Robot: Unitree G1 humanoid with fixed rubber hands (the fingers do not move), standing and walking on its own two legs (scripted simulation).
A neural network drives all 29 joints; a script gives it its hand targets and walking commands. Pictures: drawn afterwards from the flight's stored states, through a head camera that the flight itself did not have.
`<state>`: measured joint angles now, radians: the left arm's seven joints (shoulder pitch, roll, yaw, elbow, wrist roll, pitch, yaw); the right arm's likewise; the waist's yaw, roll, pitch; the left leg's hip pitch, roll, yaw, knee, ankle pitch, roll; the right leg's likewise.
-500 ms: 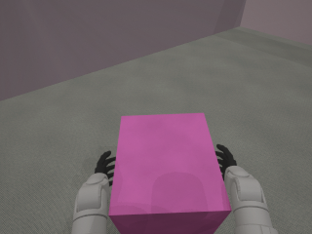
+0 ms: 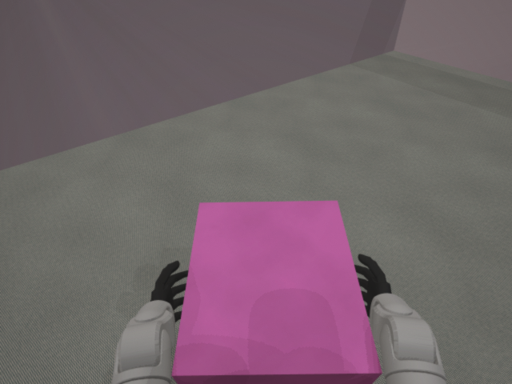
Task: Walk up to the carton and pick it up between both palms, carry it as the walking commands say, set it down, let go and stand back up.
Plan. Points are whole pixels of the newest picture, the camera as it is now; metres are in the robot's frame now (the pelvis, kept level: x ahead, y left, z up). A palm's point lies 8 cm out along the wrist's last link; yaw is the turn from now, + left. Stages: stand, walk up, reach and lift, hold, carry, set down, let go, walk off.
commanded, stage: reach and lift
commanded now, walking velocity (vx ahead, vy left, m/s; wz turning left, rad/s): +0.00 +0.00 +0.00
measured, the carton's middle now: (270, 306) +0.29 +0.00 -0.02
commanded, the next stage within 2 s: hold in 0.08 s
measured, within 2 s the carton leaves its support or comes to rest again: neither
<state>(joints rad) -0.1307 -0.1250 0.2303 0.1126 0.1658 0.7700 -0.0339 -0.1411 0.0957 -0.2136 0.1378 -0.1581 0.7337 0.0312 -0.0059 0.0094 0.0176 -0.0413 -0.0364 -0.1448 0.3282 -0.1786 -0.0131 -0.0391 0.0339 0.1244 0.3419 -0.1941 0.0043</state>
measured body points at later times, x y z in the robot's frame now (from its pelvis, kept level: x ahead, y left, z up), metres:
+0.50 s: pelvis -0.02 +0.00 +0.00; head -0.05 +0.00 +0.44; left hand +0.27 +0.16 +0.03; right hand +0.27 -0.17 +0.02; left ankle +0.01 +0.13 -0.75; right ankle +0.00 -0.13 -0.75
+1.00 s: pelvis +0.08 +0.00 -0.01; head +0.03 +0.00 +0.43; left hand +0.35 +0.17 +0.06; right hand +0.37 -0.17 +0.06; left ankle +0.06 +0.11 -0.75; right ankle +0.00 -0.12 -0.73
